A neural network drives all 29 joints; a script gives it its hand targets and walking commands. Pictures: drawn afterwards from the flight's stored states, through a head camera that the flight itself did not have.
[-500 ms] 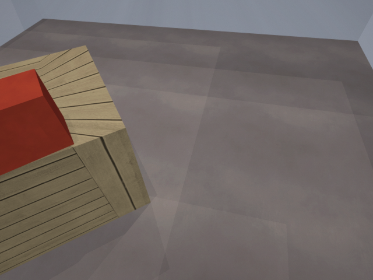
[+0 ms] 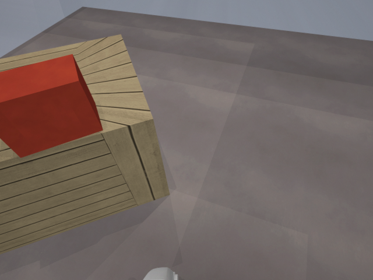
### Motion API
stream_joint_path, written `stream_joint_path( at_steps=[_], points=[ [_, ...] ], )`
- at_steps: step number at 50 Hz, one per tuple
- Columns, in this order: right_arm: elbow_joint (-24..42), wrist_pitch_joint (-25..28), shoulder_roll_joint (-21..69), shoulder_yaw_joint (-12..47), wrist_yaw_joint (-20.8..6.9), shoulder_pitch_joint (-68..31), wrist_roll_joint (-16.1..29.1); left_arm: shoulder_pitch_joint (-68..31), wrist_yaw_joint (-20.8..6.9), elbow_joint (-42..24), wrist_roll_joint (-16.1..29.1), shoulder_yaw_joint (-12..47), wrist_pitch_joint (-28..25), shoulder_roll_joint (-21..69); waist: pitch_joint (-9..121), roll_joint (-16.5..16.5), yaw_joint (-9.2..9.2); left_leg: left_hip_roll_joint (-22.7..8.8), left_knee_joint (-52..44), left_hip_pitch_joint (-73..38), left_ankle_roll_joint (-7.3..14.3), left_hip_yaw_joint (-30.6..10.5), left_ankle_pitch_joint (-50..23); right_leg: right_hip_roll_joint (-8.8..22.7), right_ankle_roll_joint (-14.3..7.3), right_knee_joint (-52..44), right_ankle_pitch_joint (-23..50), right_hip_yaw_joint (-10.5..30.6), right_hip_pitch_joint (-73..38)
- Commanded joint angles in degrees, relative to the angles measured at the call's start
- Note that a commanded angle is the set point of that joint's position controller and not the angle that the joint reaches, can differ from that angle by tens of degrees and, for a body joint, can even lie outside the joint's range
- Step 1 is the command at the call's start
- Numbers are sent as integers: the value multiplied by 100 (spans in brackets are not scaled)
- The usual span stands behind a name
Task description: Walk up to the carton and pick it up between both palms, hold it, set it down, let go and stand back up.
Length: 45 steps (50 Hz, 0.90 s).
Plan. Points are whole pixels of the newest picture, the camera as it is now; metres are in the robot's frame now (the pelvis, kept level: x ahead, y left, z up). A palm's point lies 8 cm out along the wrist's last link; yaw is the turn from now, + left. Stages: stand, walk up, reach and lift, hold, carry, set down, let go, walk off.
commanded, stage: walk up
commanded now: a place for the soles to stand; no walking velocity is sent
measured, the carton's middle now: (46, 106) +0.64 +0.50 -0.02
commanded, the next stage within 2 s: none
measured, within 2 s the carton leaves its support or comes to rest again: neither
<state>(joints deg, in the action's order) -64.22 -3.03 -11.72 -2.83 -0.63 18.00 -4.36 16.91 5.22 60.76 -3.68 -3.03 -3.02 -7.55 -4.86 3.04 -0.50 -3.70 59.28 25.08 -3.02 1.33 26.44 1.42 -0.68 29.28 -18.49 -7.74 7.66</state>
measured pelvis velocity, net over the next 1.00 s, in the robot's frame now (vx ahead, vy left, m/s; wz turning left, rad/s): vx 0.24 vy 0.28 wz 0.55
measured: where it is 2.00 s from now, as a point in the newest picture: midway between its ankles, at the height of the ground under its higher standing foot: (127, 265)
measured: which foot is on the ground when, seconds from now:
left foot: up 0.00-0.22, down 0.24-0.58, up 0.60-0.98, down 1.00-1.00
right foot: down 0.00-0.26, up 0.28-0.56, down 0.58-1.00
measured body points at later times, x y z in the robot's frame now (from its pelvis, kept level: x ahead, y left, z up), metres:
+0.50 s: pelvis +0.12 +0.13 -0.02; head +0.15 +0.15 +0.43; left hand +0.16 +0.39 -0.15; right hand +0.20 -0.11 -0.15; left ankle +0.13 +0.25 -0.73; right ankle +0.20 +0.04 -0.69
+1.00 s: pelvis +0.24 +0.28 -0.02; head +0.26 +0.30 +0.42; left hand +0.11 +0.50 -0.16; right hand +0.46 +0.10 -0.15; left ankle +0.28 +0.46 -0.73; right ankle +0.27 +0.07 -0.73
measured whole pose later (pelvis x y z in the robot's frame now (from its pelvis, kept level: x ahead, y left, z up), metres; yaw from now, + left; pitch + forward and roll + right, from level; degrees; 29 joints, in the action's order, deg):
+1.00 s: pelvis +0.24 +0.28 -0.02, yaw +32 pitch -4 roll -3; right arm -49.1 -0.1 -16.4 -1.9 -3.7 11.2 -2.3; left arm 23.8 1.9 48.5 -3.9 -0.7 -3.3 -13.8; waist -7.3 2.2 0.8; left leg -6.2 40.3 27.0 -0.4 -0.1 8.2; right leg 13.4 4.7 38.4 -25.9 -14.8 4.4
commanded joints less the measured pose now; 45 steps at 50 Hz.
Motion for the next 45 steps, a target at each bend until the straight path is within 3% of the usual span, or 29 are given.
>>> stream_joint_path(
  at_steps=[1,5,9,10,11,12,13,14,15,16,18,20,22,24,25,26,27,28,29,30,31,32,34,36,41,45],
  points=[
    [757,57,-460,-167,-148,-340,39,217,78,-468,-49,-225,-190,-1066,-639,-1112,109,-670,404,1481,-126,-698,-444,2315,-1132,-1879,-1013,1736,-119],
    [1001,61,-506,-122,-255,-535,128,213,-14,-634,-137,-264,-208,-1284,-875,-1292,116,-755,-605,1150,-48,-496,-695,2237,-1114,-1647,-688,849,-8],
    [1045,238,-575,-71,-357,-93,213,-96,-145,-832,-288,-319,-85,-1723,-675,-1317,-180,-361,-1459,-547,228,335,-1005,2007,-924,-925,-629,-58,804],
    [960,296,-646,-93,-339,242,236,-198,-166,-877,-301,-323,-23,-1801,-549,-1092,-370,-188,-1709,-1171,309,580,-1137,1925,-852,-491,-740,-246,1118],
    [814,357,-809,-175,-292,736,257,-195,-205,-903,-305,-263,47,-1700,-265,-471,-616,98,-2020,-1969,378,717,-1241,1620,-723,492,-400,-601,1394],
    [656,399,-1111,-349,-188,1329,246,3,-303,-958,-284,-108,110,-1359,80,528,-831,477,-2273,-2574,487,567,-1097,1042,-553,2194,190,-936,1529],
    [730,391,-1544,-493,-99,1656,286,150,-474,-1262,-170,85,171,-891,143,2043,-850,-333,-3137,-2567,863,-1453,-669,248,-267,4134,-1514,-823,2259],
    [916,326,-1932,-476,-60,1569,453,234,-575,-1663,49,154,226,-884,165,2262,-720,-1153,-4453,-2313,1472,-4038,550,-147,-114,4765,-2322,195,3027],
    [1038,258,-2127,-492,1,1179,583,43,-604,-1788,170,124,241,-1165,-21,1718,-716,-1550,-5159,-1776,1878,-4861,1937,175,-77,4912,-2330,648,3065],
    [1179,223,-2027,-473,61,834,599,-218,-616,-1867,223,137,177,-1288,-320,1341,-646,-1469,-5112,-1632,1873,-4461,1854,395,-81,4907,-2041,821,3208],
    [1399,229,-1803,-403,180,607,394,-17,-589,-1743,277,175,-7,-1246,-123,1313,-441,-1225,-4240,-1882,1849,-3111,6,563,-98,4411,-1627,974,3152],
    [1530,320,-1438,-276,125,387,296,486,-508,-1682,211,176,-100,-1268,251,1203,-223,-1156,-3924,-1386,1812,-2643,-884,601,-66,3608,-1590,940,2279],
    [1617,366,-1237,-198,59,220,226,471,-452,-1753,202,165,-86,-1185,393,855,-169,-1057,-3760,-957,1789,-2213,-1289,414,-67,2879,-1674,740,1666],
    [1690,359,-1185,-148,22,-2,193,492,-424,-1893,200,169,-58,-1050,370,588,-77,-905,-3537,-497,1679,-1880,-1289,281,-75,2066,-914,629,1086],
    [1734,333,-1169,-115,-6,-200,202,610,-411,-1931,196,161,-66,-982,373,395,47,-714,-3292,-112,1523,-1626,-1135,176,-107,1535,-207,515,538],
    [1779,289,-1145,-73,-38,-412,203,924,-386,-1901,191,131,-85,-924,426,153,262,-463,-2862,429,1327,-1382,-739,25,-154,922,588,335,-256],
    [1835,235,-1029,-2,-75,-530,193,1350,-351,-1837,168,70,-101,-970,483,-207,479,-126,-2307,1056,1102,-1256,152,-69,-148,572,1067,270,-1027],
    [1889,191,-782,101,-115,-402,177,1678,-304,-1835,109,-48,-97,-1206,494,-976,607,277,-1419,1813,792,-1037,1169,402,-183,197,429,1035,-1546],
    [1932,135,-577,172,-138,-205,181,1774,-223,-1953,58,-168,-68,-1647,426,-1860,592,750,185,2087,386,-481,1338,1862,-337,-952,-1744,3056,-1134],
    [1844,19,-810,101,-136,212,80,1413,-85,-2054,146,-169,20,-1815,-59,-1254,251,580,1080,1903,147,-709,1182,2768,-499,-2042,-3614,4454,10],
    [1833,-79,-1071,28,-157,317,67,963,27,-2116,251,-187,66,-1930,-609,-988,43,345,1452,1928,53,-798,992,2971,-758,-2380,-4488,4657,719],
    [1835,-106,-1093,27,-181,169,60,610,33,-2183,279,-163,27,-1868,-1034,-1254,-15,147,1600,2035,-11,-769,789,2945,-1015,-2401,-4408,4476,1073],
    [1724,-37,-1106,31,-190,-110,61,379,-65,-2114,268,-55,-140,-1570,-1310,-1321,44,-89,1433,2173,-121,-812,356,2680,-1134,-2235,-3596,3626,1045],
    [1666,50,-1002,49,-233,-89,102,453,-115,-1983,210,-1,-277,-1375,-1147,-1288,103,-177,1070,1981,-146,-824,-36,2420,-1089,-2000,-2331,2613,723],
    [1751,115,-746,94,-293,-393,151,520,-148,-1732,57,-71,-387,-1458,-751,-1396,73,-374,339,1616,-88,-606,-754,2281,-1142,-1621,244,1249,205],
    [1798,251,-505,144,-372,-617,180,470,-237,-1682,-29,-86,-298,-1610,-359,-1436,-3,-241,-1226,464,144,20,-1375,1785,-842,-867,1755,-150,164]
  ],
)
